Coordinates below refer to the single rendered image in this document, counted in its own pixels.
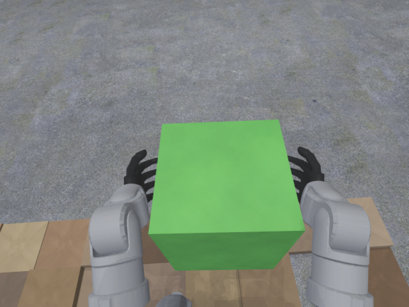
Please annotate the robot right forearm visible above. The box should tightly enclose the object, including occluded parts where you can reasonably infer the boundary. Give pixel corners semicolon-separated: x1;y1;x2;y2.
300;181;374;307

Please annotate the robot left forearm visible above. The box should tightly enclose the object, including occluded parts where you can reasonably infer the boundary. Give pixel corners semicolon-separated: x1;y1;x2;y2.
88;184;150;307

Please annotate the robot left thigh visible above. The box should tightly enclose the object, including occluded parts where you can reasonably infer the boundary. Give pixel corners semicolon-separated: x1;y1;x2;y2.
156;294;192;307

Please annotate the carton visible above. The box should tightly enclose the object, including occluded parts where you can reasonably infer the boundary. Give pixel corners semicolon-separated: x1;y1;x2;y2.
148;120;305;271

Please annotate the left robot hand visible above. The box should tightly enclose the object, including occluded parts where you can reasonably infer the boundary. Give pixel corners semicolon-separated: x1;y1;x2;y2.
124;150;158;202

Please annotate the right robot hand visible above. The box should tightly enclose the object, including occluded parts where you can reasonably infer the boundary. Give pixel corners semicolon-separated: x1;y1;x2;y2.
288;146;325;204

